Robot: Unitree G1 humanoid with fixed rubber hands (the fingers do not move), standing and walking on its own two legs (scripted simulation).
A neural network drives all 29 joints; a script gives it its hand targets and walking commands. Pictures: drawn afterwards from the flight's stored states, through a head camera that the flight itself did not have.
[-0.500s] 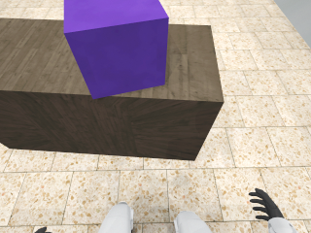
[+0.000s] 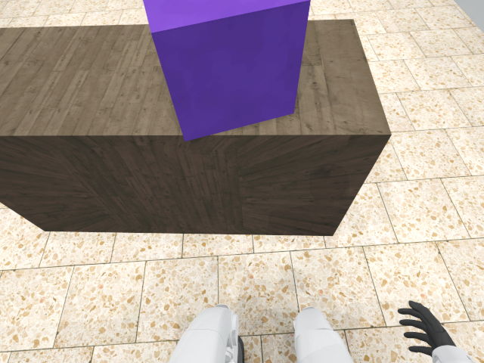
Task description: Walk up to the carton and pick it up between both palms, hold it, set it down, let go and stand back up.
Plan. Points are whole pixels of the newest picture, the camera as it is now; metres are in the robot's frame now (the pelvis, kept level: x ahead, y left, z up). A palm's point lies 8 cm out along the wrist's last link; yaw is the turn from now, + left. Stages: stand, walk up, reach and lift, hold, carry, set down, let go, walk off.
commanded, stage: walk up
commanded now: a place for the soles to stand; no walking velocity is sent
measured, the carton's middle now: (224, 53) +0.72 +0.05 +0.06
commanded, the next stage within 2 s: none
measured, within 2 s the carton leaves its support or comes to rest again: neither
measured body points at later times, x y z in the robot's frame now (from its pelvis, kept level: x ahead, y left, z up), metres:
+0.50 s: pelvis -0.01 +0.04 +0.05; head +0.01 +0.06 +0.50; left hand +0.06 +0.36 -0.07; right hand +0.03 -0.29 -0.04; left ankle +0.06 +0.08 -0.68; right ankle -0.02 -0.13 -0.62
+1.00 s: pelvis -0.02 -0.04 +0.04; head -0.03 -0.07 +0.49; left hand +0.04 +0.28 -0.05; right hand +0.03 -0.36 -0.08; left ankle -0.01 +0.11 -0.63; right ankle +0.01 -0.09 -0.68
